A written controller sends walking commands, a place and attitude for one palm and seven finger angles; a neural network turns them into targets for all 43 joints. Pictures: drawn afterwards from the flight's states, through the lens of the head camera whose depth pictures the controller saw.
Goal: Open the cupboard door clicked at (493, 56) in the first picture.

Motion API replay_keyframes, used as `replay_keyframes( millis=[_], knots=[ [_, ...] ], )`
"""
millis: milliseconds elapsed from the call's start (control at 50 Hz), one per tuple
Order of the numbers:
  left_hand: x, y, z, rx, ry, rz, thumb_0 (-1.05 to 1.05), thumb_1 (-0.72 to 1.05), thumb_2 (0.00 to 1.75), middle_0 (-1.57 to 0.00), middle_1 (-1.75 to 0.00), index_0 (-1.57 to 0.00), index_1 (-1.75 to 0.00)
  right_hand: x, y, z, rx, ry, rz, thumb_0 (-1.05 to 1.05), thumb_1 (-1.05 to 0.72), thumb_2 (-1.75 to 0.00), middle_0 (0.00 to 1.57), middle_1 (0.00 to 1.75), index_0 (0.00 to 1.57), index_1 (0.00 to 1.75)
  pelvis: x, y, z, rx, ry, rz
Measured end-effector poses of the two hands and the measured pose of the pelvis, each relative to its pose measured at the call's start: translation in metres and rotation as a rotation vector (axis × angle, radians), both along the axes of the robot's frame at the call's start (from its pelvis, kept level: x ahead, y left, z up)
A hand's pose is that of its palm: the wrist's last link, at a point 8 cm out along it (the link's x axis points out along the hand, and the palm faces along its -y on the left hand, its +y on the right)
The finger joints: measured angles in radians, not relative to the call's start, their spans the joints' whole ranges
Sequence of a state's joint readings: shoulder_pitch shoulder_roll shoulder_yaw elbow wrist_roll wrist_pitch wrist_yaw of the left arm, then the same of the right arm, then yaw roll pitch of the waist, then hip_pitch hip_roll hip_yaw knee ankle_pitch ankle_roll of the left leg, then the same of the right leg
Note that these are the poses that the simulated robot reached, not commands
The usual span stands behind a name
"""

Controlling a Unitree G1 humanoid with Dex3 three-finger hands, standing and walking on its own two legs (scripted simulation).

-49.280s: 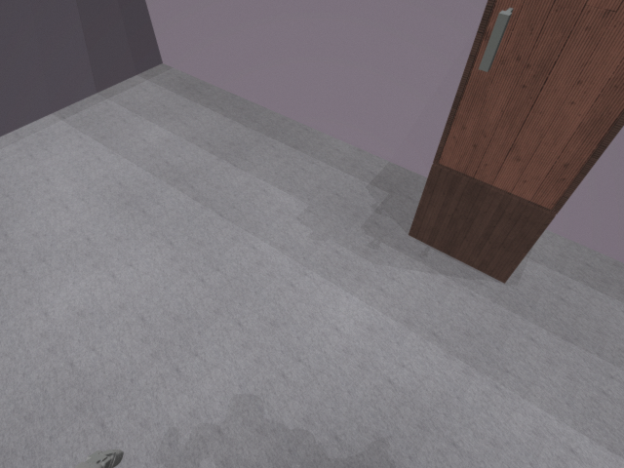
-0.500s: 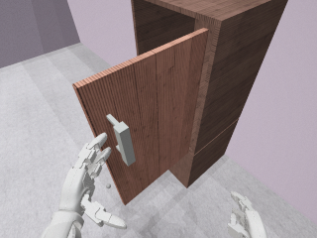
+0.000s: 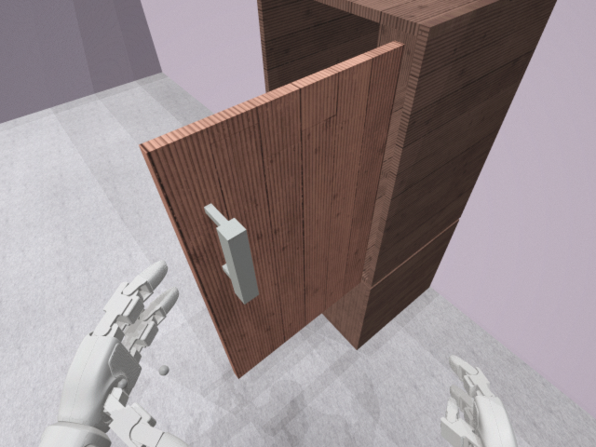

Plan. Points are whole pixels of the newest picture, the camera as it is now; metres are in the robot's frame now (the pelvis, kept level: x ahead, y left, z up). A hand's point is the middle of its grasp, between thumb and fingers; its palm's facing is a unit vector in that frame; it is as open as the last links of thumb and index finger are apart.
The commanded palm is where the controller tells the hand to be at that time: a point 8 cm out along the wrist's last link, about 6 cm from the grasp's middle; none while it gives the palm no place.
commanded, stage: draw the hand back to the body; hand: left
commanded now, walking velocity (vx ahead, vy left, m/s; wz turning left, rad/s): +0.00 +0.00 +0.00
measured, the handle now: (230, 254) +0.32 +0.12 +0.11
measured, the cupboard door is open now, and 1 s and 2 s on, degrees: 91 91 91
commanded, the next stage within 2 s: step back with the hand held close in 1.54 s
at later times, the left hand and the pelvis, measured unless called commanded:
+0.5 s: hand (100, 362) +0.17 +0.21 +0.14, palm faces +0.03 -0.99 -0.12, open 16.1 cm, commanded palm +0.14 +0.27 +0.15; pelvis -0.01 +0.02 +0.01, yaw +0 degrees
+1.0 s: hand (48, 299) +0.22 +0.27 +0.17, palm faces +0.36 -0.85 -0.38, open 11.0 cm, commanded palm +0.17 +0.31 +0.19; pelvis +0.02 +0.03 +0.04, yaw -2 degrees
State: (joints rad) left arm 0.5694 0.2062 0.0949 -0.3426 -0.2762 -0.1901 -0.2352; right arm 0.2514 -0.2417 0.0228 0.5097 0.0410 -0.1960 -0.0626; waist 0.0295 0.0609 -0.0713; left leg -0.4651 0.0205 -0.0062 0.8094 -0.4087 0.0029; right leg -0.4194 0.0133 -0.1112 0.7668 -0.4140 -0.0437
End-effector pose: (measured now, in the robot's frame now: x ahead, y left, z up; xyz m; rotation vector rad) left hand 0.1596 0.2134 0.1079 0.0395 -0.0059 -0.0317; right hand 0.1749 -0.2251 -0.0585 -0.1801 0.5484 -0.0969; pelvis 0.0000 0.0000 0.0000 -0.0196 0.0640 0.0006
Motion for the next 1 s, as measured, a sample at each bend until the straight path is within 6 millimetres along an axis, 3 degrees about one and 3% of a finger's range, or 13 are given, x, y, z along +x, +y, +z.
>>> replay_keyframes(
  millis=[100, 500, 660, 1000],
  knots=[
    [0.004, 0.002, 0.006, 0.016, -0.011, -0.016, -0.01, -0.5, 0.3, -0.15, -0.3, -0.15, -0.3, -0.003, 0.008, 0.002, 0.011, -0.011, -0.002, 0.01, -0.9, -0.9, 0.2, 0.3, 0.2, 0.3, -0.002, 0.004, 0.001, 0.0, -0.01, -0.004],
    [-0.011, 0.049, 0.036, 0.082, -0.021, 0.06, -0.01, -0.45, 0.32, -0.16, -0.3, -0.15, -0.31, 0.002, 0.029, 0.022, -0.006, -0.064, 0.03, 0.01, -0.9, -0.9, 0.2, 0.3, 0.2, 0.3, -0.006, 0.019, 0.013, -0.012, -0.072, -0.001],
    [-0.008, 0.07, 0.049, 0.262, -0.017, 0.311, -0.01, -0.25, 0.4, -0.16, -0.3, -0.16, -0.31, 0.0, 0.036, 0.027, -0.041, 0.006, 0.025, 0.01, -0.9, -0.9, 0.2, 0.3, 0.2, 0.3, -0.004, 0.024, 0.026, -0.009, -0.11, -0.017],
    [0.018, 0.095, 0.081, 0.378, -0.087, 0.391, 0.0, 0.32, 0.65, -0.19, -0.31, -0.19, -0.31, 0.01, 0.037, 0.018, -0.026, 0.123, 0.01, 0.01, -0.9, -0.9, 0.2, 0.3, 0.2, 0.3, 0.02, 0.032, 0.036, 0.003, -0.127, -0.037]
  ],
)
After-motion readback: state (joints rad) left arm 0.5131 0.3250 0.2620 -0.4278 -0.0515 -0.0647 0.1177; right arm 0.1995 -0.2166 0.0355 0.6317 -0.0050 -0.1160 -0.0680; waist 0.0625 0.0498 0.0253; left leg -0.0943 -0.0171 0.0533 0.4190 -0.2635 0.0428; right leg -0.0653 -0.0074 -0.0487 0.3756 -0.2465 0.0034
